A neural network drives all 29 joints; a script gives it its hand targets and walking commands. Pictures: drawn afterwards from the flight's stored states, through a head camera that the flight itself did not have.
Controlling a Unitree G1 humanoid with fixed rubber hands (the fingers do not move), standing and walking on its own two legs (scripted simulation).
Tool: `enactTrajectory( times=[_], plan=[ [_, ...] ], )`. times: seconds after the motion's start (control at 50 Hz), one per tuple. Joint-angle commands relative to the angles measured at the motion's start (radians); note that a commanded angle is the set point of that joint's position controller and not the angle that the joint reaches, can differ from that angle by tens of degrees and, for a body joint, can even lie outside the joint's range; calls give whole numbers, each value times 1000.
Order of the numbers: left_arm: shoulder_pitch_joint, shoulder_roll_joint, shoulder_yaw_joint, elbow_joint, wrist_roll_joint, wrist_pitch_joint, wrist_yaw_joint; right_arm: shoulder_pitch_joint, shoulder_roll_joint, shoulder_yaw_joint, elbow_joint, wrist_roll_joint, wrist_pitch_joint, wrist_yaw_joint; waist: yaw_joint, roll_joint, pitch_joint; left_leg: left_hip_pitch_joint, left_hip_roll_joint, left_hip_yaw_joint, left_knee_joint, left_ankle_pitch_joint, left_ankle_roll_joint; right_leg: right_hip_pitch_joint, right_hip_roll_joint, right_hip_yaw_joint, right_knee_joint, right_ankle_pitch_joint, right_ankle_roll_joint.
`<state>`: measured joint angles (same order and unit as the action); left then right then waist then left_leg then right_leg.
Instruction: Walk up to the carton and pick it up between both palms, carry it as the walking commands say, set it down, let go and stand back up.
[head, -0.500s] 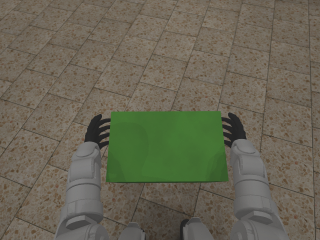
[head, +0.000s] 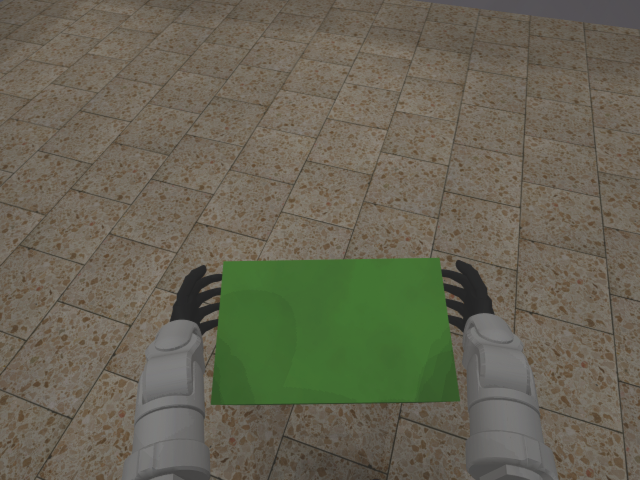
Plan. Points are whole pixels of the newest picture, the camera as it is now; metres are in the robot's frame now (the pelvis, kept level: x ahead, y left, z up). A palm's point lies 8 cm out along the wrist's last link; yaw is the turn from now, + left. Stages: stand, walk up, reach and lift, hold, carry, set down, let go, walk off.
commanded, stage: reach and lift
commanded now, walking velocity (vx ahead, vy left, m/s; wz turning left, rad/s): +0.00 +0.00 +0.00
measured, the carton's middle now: (331, 339) +0.34 -0.01 -0.11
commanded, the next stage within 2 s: hold in 1.68 s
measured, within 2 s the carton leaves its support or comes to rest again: neither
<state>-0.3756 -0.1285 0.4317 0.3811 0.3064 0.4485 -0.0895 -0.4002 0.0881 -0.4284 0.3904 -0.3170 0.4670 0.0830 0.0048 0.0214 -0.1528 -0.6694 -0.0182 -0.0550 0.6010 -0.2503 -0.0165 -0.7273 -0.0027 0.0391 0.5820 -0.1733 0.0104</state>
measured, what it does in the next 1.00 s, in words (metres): stands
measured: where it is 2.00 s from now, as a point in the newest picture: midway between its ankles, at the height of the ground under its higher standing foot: outside the picture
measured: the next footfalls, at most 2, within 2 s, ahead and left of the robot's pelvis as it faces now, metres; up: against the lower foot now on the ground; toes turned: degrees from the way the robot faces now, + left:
none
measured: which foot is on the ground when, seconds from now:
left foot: down 0.00-1.00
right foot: down 0.00-1.00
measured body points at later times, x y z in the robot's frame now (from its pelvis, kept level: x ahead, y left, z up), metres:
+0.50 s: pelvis +0.02 +0.00 +0.03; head +0.01 +0.00 +0.48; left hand +0.33 +0.19 +0.04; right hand +0.33 -0.19 +0.04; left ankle +0.01 +0.13 -0.72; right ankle +0.05 -0.12 -0.72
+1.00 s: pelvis +0.03 +0.00 +0.03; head -0.01 +0.00 +0.48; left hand +0.32 +0.19 +0.07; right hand +0.33 -0.18 +0.07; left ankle +0.01 +0.13 -0.72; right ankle +0.05 -0.12 -0.72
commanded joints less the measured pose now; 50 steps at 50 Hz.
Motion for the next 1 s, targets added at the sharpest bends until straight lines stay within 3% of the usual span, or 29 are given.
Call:
enactTrajectory(
  times=[0.0, 0.58, 0.76, 0.98],
  plan=[
    [-486, -843, -603, 44, -190, -5, -278, -466, 859, 583, 45, 204, -10, 292, -5, -33, -469, 182, -90, 17, -106, 208, 30, 458, 97, -15, -51, 197, -13],
    [-402, -846, -686, -97, -264, 157, -252, -361, 854, 668, -97, 259, 146, 290, -3, -24, -156, 524, -73, 7, -370, 217, 16, 784, 98, -2, -313, 214, -4],
    [-398, -821, -701, -167, -274, 222, -245, -362, 852, 696, -156, 277, 209, 289, 5, -18, -74, 577, -72, 7, -412, 209, 17, 826, 97, -4, -356, 189, -2],
    [-400, -792, -703, -202, -271, 230, -242, -350, 825, 684, -192, 277, 221, 272, -14, -13, -74, 583, -73, 7, -407, 247, 14, 870, 103, -2, -355, 233, -5]
  ],
)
